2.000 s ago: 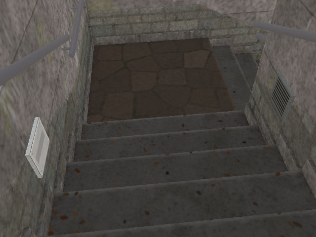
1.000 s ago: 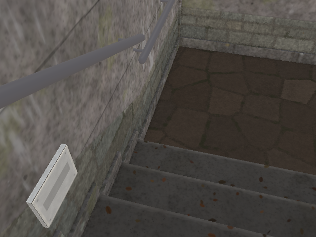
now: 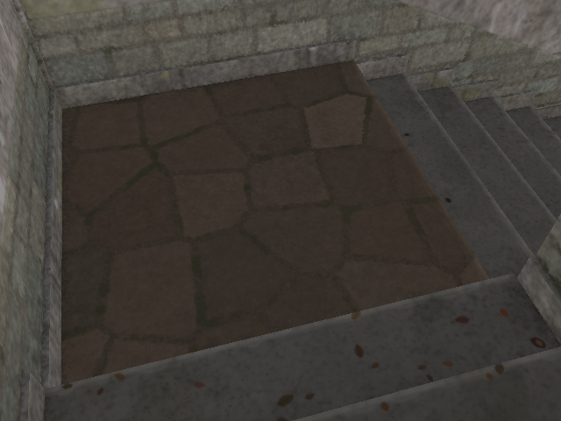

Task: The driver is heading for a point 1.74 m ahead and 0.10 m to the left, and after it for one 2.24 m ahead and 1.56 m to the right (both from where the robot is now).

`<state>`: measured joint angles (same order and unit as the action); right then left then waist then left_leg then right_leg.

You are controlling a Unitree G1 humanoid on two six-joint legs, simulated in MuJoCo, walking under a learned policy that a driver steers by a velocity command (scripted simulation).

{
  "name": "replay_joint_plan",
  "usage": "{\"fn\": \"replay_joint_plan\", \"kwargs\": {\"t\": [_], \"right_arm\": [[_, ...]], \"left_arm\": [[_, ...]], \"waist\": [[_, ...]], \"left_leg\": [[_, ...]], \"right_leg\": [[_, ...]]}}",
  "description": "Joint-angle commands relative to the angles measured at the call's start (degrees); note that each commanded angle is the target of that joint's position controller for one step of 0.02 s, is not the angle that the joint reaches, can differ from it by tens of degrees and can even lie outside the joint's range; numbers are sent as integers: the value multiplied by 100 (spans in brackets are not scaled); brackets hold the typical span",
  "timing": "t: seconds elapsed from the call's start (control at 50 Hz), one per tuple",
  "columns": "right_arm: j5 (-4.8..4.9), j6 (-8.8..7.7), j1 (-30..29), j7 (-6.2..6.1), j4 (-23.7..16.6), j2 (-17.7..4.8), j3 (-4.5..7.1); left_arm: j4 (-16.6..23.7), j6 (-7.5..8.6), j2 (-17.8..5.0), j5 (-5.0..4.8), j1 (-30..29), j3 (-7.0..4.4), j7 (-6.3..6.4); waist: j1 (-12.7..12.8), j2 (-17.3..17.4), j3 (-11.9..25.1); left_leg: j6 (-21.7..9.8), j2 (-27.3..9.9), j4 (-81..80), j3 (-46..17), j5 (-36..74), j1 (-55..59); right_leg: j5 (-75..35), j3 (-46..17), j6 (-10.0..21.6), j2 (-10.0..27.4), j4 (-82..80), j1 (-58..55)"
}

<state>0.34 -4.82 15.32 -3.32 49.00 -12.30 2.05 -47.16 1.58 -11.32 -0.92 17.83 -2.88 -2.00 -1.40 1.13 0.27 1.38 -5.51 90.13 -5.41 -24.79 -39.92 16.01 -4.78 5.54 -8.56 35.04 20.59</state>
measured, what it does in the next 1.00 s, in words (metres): goes down: left foot 0.15 m lower, then right foot 0.15 m lower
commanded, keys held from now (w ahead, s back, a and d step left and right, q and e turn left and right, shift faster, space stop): w+e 0.10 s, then w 0.84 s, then w+q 0.06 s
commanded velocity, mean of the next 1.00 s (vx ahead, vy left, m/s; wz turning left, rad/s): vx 0.50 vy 0.00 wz -0.19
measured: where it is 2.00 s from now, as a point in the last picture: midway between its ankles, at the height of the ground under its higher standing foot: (284, 265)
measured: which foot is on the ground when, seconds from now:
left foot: up 0.00-0.32, down 0.34-1.00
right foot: down 0.00-0.36, up 0.38-0.96, down 0.98-1.00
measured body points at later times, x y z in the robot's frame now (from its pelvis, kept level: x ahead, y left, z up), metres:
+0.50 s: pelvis +0.29 +0.08 -0.15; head +0.29 +0.10 +0.30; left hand +0.40 +0.30 -0.29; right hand +0.22 -0.16 -0.28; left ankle +0.30 +0.17 -0.87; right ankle +0.21 -0.05 -0.64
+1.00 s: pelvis +0.61 -0.04 -0.28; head +0.63 -0.05 +0.17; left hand +0.94 +0.07 -0.30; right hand +0.41 -0.21 -0.41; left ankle +0.32 +0.17 -0.83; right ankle +0.74 -0.16 -1.01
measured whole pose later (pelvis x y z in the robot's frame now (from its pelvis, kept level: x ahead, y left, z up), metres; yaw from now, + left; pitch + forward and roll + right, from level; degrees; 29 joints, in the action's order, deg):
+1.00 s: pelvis +0.61 -0.04 -0.28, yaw -7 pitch +2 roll +3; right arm 1.5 -1.9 37.5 -1.4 58.7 -8.9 2.2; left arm -35.7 6.2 -11.0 -0.8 -6.5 -1.3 -4.2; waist -10.2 -2.7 0.7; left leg -1.6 3.2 65.2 -6.4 -48.0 2.7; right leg -11.7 -2.2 2.6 2.2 25.7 27.5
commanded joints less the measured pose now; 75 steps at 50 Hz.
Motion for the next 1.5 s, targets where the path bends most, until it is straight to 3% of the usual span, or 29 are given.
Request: {"fn": "replay_joint_plan", "kwargs": {"t": [0.02,0.06,0.16,0.22,0.3,0.36,0.38,0.42,0.44,0.48,0.52,0.58,0.62,0.66,0.7,0.78,0.86,0.92,0.96,0.98,1.0,1.02,1.04,1.08,1.12,1.2,1.24,1.32,1.5], "right_arm": [[-259,-70,-65,-97,-514,-714,263],[-243,-82,621,119,-262,-631,267],[-239,-58,-972,423,-938,-432,161],[-117,-65,-1461,539,-1283,-367,114],[14,27,-772,511,-1112,-622,240],[-123,73,2078,569,-54,-864,432],[-139,82,2902,590,301,-1018,459],[210,236,2660,527,360,-1647,590],[57,283,2054,398,221,-876,386],[-259,92,854,340,81,-520,108],[-221,-36,413,325,105,-379,7],[16,-73,1078,91,427,-508,10],[-22,-33,1382,124,662,-864,98],[95,49,1474,177,650,-640,89],[174,95,2175,170,851,-129,-46],[10,191,3006,56,963,-236,21],[149,294,2660,-155,748,15,-37],[108,277,2036,15,598,-444,92],[101,268,1871,209,680,-473,157],[97,211,1687,298,672,-552,177],[162,136,1838,316,746,-142,156],[285,54,3063,366,808,-55,72],[384,-20,3003,388,534,-221,75],[302,157,1838,68,194,-425,178],[122,348,1786,-36,107,-158,170],[54,370,794,65,-249,-248,384],[15,397,810,221,-290,-159,349],[51,298,-253,412,-645,-423,418],[98,267,-2085,919,-1509,-186,155]], "left_arm": [[560,263,-789,-20,-502,-193,237],[504,88,-866,191,-343,-256,409],[200,212,-414,-260,551,-165,589],[293,44,-547,-3,587,-147,588],[279,-56,-655,-20,645,-112,716],[25,-20,-333,-68,587,19,481],[-151,121,41,-160,1472,92,356],[363,343,-339,-417,1252,129,453],[541,184,-614,-390,-3,59,614],[860,-33,-665,-209,-852,59,744],[803,32,-532,-30,-500,18,616],[1192,176,-203,262,-1382,79,493],[1186,184,-94,-15,-1046,39,360],[1174,99,-316,-99,-1145,-33,297],[1362,108,-331,40,-1757,-66,96],[1637,320,-221,-135,-3224,16,-249],[1780,636,-42,-71,-3812,159,-437],[1583,522,-128,-111,-2990,75,-383],[1104,390,-672,-146,-1292,-171,-152],[773,357,-927,28,-267,-280,-73],[296,362,-1193,241,951,-309,-80],[165,360,-1276,340,1266,-216,-136],[181,301,-1292,169,1002,-272,-230],[108,223,-820,80,58,-159,-190],[180,437,-662,263,-944,-64,-230],[-481,577,-441,146,-336,-34,54],[-617,506,-743,324,-52,-134,185],[-750,499,-528,1,256,-54,398],[-699,288,-764,116,1265,-64,529]], "waist": [[-230,-292,-217],[-415,-756,733],[147,-448,-68],[401,-501,-195],[229,-542,-364],[-905,294,358],[-695,1814,1068],[-438,2749,1183],[-496,740,264],[-3,-112,-588],[482,168,-732],[-59,498,-388],[65,787,101],[61,332,72],[-247,344,-101],[-920,100,-577],[-1058,-174,-1136],[-779,237,-815],[119,407,-136],[780,162,291],[1128,-738,890],[648,-2143,2214],[648,-2286,2934],[336,63,1418],[-241,409,536],[-160,-656,77],[-259,-427,375],[23,-440,-203],[1047,-230,-921]], "left_leg": [[133,-9,-3229,176,1364,460],[145,310,-2866,358,3174,1678],[-181,145,-5383,-450,4944,102],[-179,321,-6070,-244,4833,869],[-415,-95,-6967,-499,4180,1408],[-694,-269,-5903,-212,4869,4909],[-1221,-966,-4864,-1091,4808,6571],[-2087,-1969,-6520,-3696,1158,6795],[-1852,-1626,-7385,-3668,-585,5589],[-1636,-1462,-7378,-3211,-335,2941],[-1053,-453,-7204,-1677,729,1637],[-1009,-25,-7484,-647,3656,1474],[-1106,-441,-7169,-777,4830,2170],[-1048,-463,-6807,-648,4747,2990],[-1135,-528,-6208,-1127,3730,4555],[-1155,-646,-5557,-1637,2582,5731],[-944,-121,-5341,-1089,2014,4100],[-919,49,-5218,-823,1941,2456],[-793,121,-3532,-848,2866,2711],[-616,382,-2189,-626,3236,2275],[-312,944,378,-615,-308,436],[-79,927,2164,-1208,-2508,-491],[10,813,1882,-1243,-1852,-645],[63,461,1386,-52,-506,-636],[-107,-7,519,-383,771,79],[-218,-187,-2105,-654,1544,71],[-239,-113,-2166,-665,2051,-62],[-407,193,-4321,-685,4536,-234],[-410,285,-5859,-135,4784,-945]], "right_leg": [[-3001,-1438,986,1183,-1316,858],[-4462,-1148,1080,1047,-690,835],[-185,-1923,907,903,207,-132],[515,-1979,821,756,551,209],[-238,-2349,657,893,1690,-300],[219,-1402,162,40,5218,1651],[3354,-946,-234,-670,7996,3322],[2668,-554,-442,-53,8680,5308],[1662,-119,-337,408,8156,5586],[410,-517,-88,1132,6866,4411],[-762,-373,-27,1410,4911,3350],[-2765,371,-495,1174,1867,1758],[-3008,160,-500,1134,2093,1317],[-2871,175,-287,1136,1801,1772],[-2783,-384,-169,1370,1307,3122],[-2279,-199,-193,1315,612,4680],[-3844,278,-413,1162,-871,3270],[-4073,411,-468,867,-804,277],[-3626,83,-255,1139,-982,-1248],[-3935,376,-205,1168,-898,-2459],[-5702,-319,219,2071,-15,-4583],[-7243,-1301,807,3088,1300,-5970],[-4907,-2519,1314,3437,224,-5640],[-1082,-2723,1178,3186,-1632,-2993],[-1373,-2353,1083,3197,-1824,-681],[-2943,-671,689,2461,-1818,-295],[-3492,-547,879,2631,-1568,-720],[-1764,648,142,1961,-1469,-689],[-412,501,150,2551,419,-1702]]}}
Velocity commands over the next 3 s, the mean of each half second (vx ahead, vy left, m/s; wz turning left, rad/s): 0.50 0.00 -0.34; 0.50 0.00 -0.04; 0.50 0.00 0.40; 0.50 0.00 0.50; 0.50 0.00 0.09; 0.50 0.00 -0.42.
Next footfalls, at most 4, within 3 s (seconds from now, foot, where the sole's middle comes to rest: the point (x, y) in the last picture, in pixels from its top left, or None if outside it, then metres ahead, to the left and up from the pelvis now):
0.34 left None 0.34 0.16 -0.91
0.98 right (345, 361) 0.77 -0.17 -1.06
1.64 left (260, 291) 1.12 0.09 -1.21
2.04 right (297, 227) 1.42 -0.05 -1.21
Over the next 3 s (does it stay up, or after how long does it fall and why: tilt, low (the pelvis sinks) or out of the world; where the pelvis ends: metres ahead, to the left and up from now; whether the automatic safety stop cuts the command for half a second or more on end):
stays up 1.66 0.17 -0.44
